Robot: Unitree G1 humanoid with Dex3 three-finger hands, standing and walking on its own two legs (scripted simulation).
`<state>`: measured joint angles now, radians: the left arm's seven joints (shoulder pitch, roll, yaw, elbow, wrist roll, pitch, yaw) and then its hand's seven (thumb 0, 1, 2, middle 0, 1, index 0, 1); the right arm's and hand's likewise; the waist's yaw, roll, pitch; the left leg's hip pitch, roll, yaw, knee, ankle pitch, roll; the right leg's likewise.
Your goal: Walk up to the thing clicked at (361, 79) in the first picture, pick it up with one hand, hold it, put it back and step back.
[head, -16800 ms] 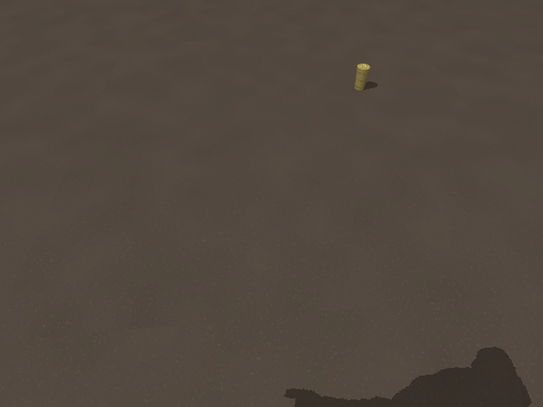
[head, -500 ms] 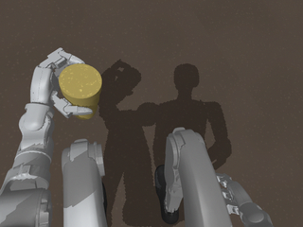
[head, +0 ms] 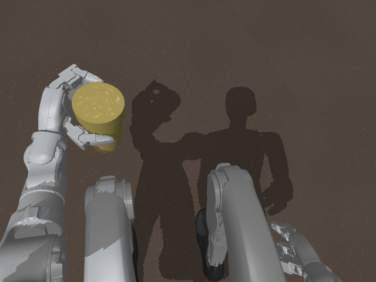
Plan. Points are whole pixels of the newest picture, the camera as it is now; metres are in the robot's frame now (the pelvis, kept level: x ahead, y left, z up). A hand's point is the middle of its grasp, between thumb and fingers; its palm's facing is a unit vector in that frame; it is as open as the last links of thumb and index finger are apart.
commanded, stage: lift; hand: left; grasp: from the side
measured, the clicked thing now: (102, 124) +0.43 +0.15 -0.08
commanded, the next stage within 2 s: none
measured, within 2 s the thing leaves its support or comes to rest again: neither
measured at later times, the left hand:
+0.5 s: hand (81, 111) +0.42 +0.17 +0.00, palm faces -0.21 -0.98 -0.04, open 11.9 cm
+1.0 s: hand (26, 69) +0.40 +0.18 +0.17, palm faces -0.15 -0.99 -0.04, open 11.9 cm
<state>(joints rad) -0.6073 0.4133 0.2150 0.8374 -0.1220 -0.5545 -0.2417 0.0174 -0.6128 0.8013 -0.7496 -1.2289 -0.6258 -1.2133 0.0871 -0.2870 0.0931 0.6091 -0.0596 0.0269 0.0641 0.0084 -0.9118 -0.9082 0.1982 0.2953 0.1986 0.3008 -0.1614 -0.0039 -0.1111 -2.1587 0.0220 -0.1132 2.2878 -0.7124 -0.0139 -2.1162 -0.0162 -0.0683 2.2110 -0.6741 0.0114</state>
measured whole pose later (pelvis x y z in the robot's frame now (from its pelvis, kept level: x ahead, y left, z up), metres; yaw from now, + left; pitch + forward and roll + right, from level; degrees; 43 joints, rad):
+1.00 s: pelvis +0.02 +0.00 +0.16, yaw +3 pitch +30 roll -3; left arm -0.32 0.33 0.15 0.40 -0.21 -0.28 -0.31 0.00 -0.61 0.78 -0.76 -1.22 -0.64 -1.20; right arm 0.13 -0.26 0.02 0.58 0.06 -0.04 -0.03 0.01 -0.90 -0.90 0.20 0.29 0.20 0.30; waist -0.06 0.04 -0.20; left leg -1.65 0.03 -0.05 1.79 -0.66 -0.01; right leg -1.63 -0.02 -0.04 1.74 -0.64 0.01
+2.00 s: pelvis +0.08 +0.00 +0.34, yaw +4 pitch +13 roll -1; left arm -0.24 0.28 0.13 0.58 -0.25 -0.35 -0.38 0.00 -0.61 0.82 -0.75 -1.21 -0.63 -1.20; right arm 0.24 -0.24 0.03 0.66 0.02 -0.08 -0.07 0.01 -0.87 -0.89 0.20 0.30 0.20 0.30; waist -0.04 0.01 -0.09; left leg -0.75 0.04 -0.02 1.01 -0.48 -0.02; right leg -0.74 -0.01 -0.03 0.97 -0.46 0.01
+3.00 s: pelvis +0.08 +0.00 +0.36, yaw +4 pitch +6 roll -1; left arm -0.17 0.26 0.11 0.53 -0.22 -0.34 -0.36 -0.01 -0.61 0.80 -0.75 -1.23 -0.62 -1.22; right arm 0.24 -0.23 0.03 0.65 0.02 -0.05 -0.08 0.01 -0.88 -0.89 0.20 0.30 0.20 0.30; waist -0.03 0.01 -0.04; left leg -0.52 0.04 0.00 0.84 -0.42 -0.02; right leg -0.52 -0.01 -0.02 0.81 -0.39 0.01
